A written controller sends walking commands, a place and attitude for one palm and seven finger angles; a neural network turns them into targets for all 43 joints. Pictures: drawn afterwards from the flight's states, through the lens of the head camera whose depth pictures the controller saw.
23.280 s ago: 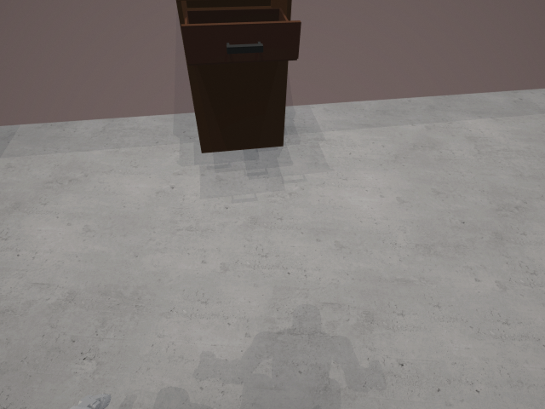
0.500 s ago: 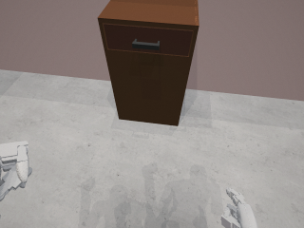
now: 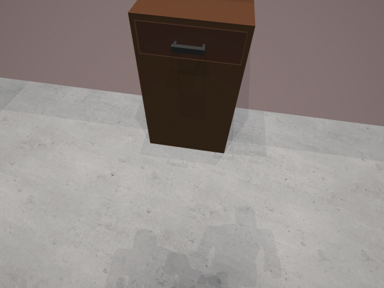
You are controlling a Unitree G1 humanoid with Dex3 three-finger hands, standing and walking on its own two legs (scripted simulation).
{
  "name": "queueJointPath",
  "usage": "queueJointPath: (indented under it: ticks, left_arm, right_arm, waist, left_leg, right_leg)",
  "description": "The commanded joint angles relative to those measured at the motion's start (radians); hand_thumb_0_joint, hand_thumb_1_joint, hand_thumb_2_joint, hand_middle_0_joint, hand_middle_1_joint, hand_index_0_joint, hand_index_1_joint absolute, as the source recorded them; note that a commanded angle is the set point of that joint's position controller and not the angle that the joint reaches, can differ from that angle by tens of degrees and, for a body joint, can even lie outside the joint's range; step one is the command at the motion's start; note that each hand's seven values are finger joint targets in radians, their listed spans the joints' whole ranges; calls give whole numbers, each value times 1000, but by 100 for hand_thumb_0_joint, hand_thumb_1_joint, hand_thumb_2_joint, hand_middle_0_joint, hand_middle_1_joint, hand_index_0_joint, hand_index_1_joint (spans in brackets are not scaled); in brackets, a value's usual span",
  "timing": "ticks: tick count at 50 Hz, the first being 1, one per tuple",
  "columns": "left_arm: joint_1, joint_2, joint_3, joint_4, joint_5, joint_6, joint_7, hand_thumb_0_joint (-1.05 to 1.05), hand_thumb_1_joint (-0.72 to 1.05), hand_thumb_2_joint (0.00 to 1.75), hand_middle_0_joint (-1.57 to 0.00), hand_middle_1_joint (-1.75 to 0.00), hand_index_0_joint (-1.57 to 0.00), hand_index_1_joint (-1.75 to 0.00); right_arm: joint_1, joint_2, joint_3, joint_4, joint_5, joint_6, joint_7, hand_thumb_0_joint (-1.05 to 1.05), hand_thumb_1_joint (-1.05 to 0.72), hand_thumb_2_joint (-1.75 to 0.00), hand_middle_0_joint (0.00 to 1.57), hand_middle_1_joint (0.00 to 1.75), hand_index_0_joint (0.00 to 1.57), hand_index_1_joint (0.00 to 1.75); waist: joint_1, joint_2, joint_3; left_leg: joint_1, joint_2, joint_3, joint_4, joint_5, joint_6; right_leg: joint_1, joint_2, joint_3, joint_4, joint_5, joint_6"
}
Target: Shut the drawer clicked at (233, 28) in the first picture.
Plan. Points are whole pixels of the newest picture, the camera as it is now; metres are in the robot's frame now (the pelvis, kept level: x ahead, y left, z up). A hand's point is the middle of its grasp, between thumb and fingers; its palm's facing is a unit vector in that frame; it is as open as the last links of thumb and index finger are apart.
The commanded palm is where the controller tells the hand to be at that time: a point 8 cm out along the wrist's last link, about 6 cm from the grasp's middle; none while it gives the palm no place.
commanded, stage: let the arm hang, fingers relaxed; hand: left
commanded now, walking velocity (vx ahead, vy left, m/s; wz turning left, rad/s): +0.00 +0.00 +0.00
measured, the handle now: (188, 47) +0.99 +0.06 -0.04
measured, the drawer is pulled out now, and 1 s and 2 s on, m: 0.00 0.00 0.00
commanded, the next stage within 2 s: look to check the result in 0.76 s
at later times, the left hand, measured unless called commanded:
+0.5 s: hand out of the picture +0.07 +0.21 -0.15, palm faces +0.00 -0.96 -0.29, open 7.2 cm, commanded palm none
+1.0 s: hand out of the picture +0.09 +0.20 -0.15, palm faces +0.00 -0.95 -0.30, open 7.4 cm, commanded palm none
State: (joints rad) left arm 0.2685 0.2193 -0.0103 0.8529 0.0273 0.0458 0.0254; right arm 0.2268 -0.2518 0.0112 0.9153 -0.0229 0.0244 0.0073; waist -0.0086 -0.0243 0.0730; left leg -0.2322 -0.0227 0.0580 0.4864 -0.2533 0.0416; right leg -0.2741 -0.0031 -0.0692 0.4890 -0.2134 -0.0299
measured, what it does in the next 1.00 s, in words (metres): stands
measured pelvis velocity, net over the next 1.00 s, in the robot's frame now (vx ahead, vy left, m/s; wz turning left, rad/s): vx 0.03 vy -0.02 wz -0.01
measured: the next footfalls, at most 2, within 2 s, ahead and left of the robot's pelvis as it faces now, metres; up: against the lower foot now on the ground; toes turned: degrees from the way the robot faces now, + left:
none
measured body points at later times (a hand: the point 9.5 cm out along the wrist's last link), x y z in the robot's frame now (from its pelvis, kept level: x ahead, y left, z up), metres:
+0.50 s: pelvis +0.02 +0.00 +0.01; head +0.03 -0.02 +0.46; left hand +0.07 +0.26 -0.13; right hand +0.04 -0.24 -0.16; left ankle +0.01 +0.09 -0.74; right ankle +0.03 -0.10 -0.74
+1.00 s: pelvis +0.03 -0.02 +0.01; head +0.05 -0.03 +0.46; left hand +0.09 +0.25 -0.13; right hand +0.06 -0.29 -0.15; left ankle +0.01 +0.09 -0.74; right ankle +0.03 -0.10 -0.74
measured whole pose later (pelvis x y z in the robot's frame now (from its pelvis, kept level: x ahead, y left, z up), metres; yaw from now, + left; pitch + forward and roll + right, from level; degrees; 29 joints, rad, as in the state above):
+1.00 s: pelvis +0.03 -0.02 +0.01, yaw +0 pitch -1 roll +0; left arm 0.14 0.25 0.02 1.14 0.01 -0.02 0.02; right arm 0.19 -0.27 -0.01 1.13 -0.02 0.01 -0.02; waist -0.01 0.03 0.06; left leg -0.09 0.01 0.05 0.32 -0.21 0.00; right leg -0.13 0.04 -0.07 0.32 -0.17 -0.06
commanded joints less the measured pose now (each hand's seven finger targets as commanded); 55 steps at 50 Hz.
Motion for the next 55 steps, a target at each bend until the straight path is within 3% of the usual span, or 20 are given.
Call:
queueJointPath:
  ticks: [1,6,10,13,19,24,33,55]
  left_arm:
    - [-21,184,52,17,-15,-54,-10,0,90,90,-68,-82,-68,-82]
    - [-37,179,45,122,-19,-63,-8,0,90,90,-48,-60,-48,-60]
    - [-46,165,40,182,-21,-61,-5,0,90,90,-32,-43,-32,-43]
    - [-47,162,40,210,-21,-62,-3,0,90,90,-20,-30,-20,-30]
    - [-67,161,43,235,-21,-66,1,0,90,90,-20,-30,-20,-30]
    - [-88,160,45,242,-20,-66,1,0,90,90,-20,-30,-20,-30]
    - [-122,174,57,230,-19,-77,3,0,90,90,-20,-30,-20,-30]
    - [-172,235,68,235,-20,-82,0,0,90,90,-20,-30,-20,-30]
  right_arm:
    - [-25,-124,-37,-26,4,-24,-20,0,-90,-90,20,30,20,30]
    - [30,-115,-40,52,10,-25,-27,0,-90,-90,20,30,20,30]
    - [48,-110,-39,103,9,-24,-32,0,-90,-90,20,30,20,30]
    - [55,-104,-36,129,9,-28,-34,0,-90,-90,20,30,20,30]
    - [45,-101,-35,159,9,-34,-37,0,-90,-90,20,30,20,30]
    - [29,-95,-35,173,7,-33,-36,0,-90,-90,20,30,20,30]
    - [3,-111,-41,177,6,-40,-39,0,-90,-90,20,30,20,30]
    - [-41,-188,-52,167,7,-36,-41,0,-90,-90,20,30,20,30]
  waist:
    - [9,162,-86]
    - [-2,55,-90]
    - [-3,44,-31]
    - [2,45,-34]
    - [2,23,-55]
    - [3,25,-15]
    - [-1,47,-66]
    - [-9,40,-86]
  left_leg:
    - [-26,116,-149,-165,-59,12]
    - [30,122,-133,-154,22,8]
    - [27,131,-136,-180,28,9]
    - [29,138,-138,-193,52,10]
    - [64,142,-131,-198,130,7]
    - [55,138,-129,-212,120,3]
    - [99,139,-117,-204,207,-6]
    - [138,149,-112,-207,182,-14]
  right_leg:
    - [97,-94,157,-152,-61,-34]
    - [94,-109,154,-190,-28,-39]
    - [68,-104,144,-198,-27,-37]
    - [88,-102,138,-189,2,-34]
    - [113,-106,132,-179,82,-29]
    - [101,-106,135,-193,69,-24]
    - [152,-118,138,-186,209,-25]
    - [180,-124,156,-233,227,-23]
